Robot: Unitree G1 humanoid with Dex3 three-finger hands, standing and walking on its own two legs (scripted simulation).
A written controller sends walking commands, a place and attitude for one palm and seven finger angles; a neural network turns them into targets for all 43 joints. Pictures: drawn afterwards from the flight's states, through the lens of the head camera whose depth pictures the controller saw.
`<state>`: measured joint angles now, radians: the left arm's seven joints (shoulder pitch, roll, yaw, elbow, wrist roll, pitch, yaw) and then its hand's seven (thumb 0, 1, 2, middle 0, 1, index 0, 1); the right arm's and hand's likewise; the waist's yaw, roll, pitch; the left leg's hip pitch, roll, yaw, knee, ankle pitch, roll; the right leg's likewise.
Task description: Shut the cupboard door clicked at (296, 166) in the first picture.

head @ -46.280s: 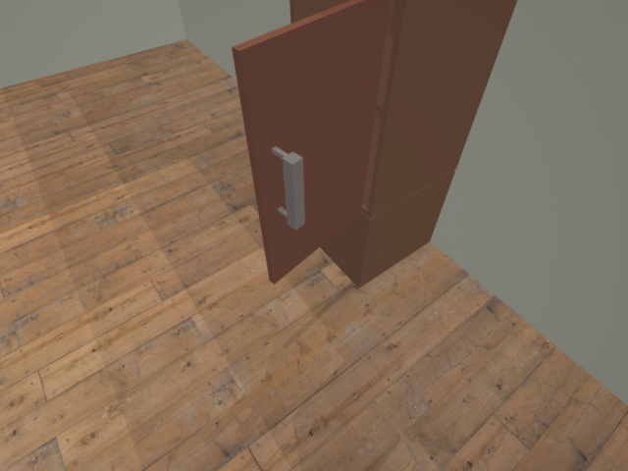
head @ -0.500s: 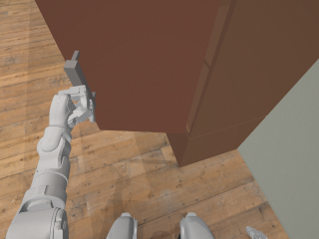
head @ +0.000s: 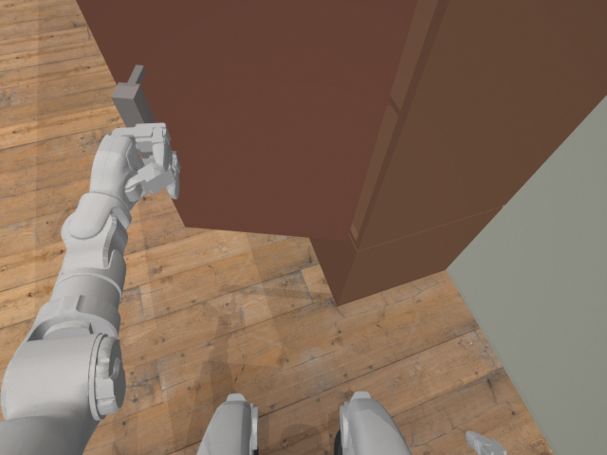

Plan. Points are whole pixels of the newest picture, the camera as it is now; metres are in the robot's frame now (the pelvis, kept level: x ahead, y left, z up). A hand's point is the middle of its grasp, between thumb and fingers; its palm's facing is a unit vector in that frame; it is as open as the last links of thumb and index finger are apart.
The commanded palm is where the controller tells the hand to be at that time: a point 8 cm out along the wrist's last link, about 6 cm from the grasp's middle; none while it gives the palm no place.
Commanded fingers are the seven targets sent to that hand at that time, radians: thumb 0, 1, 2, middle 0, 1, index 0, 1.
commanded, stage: push the door shut along its arc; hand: left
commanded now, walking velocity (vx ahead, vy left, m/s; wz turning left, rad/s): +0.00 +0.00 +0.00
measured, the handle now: (154, 131) +0.54 +0.21 +0.07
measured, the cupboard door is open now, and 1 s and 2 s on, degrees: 66 48 41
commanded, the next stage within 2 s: pull the fist back off the door in 1.34 s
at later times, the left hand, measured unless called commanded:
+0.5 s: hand (180, 141) +0.51 +0.17 +0.08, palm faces -0.26 -0.97 -0.03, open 3.2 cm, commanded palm +0.52 +0.19 +0.08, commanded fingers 0.00 0.90 0.90 -1.30 -1.50 -1.30 -1.50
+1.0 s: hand (235, 104) +0.58 +0.10 +0.08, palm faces -0.40 -0.92 +0.00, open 3.1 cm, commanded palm +0.59 +0.14 +0.08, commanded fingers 0.00 0.90 0.90 -1.30 -1.50 -1.30 -1.50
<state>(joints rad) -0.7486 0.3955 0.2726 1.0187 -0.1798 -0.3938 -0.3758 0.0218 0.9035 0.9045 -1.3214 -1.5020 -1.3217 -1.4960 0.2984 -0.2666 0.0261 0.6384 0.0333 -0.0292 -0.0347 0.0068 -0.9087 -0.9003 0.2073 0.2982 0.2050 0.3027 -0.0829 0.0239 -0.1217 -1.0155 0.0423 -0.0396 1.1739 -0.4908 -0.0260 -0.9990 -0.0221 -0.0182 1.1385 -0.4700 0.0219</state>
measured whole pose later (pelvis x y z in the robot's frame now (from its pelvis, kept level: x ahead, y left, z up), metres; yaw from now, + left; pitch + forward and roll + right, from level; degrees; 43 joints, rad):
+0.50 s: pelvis -0.02 +0.01 -0.02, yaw -1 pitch +24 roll -4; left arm -1.07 0.56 0.24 1.19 -0.14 -0.30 -0.45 0.02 0.90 0.90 -1.30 -1.50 -1.33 -1.50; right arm 0.34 -0.28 0.04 0.67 0.03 -0.08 -0.03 0.01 -0.91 -0.90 0.21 0.30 0.21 0.30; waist -0.16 0.03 -0.12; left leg -1.21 0.04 -0.07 1.28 -0.49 -0.02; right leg -1.17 -0.02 -0.04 1.20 -0.46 0.03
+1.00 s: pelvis +0.00 +0.02 -0.03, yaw -3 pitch +29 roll -4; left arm -1.28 0.60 0.31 1.28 -0.02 -0.22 -0.47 0.02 0.89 0.92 -1.30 -1.50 -1.29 -1.50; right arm 0.37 -0.26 0.06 0.65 -0.01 -0.08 -0.02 0.00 -0.91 -0.90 0.21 0.30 0.21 0.30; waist -0.27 0.06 -0.11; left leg -1.29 0.07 -0.04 1.32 -0.53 0.00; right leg -1.26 0.01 -0.01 1.23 -0.48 0.04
